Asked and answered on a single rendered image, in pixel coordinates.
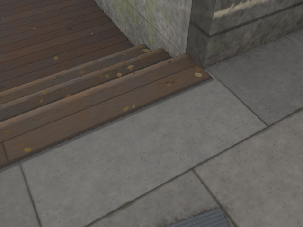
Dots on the stairs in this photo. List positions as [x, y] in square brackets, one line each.
[41, 92]

